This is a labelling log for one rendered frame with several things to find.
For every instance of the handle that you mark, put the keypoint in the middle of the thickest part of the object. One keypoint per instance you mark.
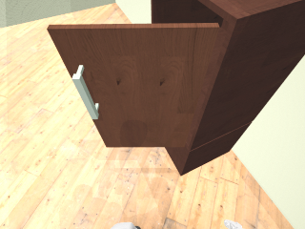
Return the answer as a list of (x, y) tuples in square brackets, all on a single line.
[(84, 93)]

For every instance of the robot right hand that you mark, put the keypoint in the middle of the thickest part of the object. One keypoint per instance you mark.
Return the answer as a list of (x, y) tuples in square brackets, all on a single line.
[(232, 225)]

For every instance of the cupboard door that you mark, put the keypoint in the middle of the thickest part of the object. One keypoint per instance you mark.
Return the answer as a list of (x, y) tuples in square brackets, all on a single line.
[(146, 78)]

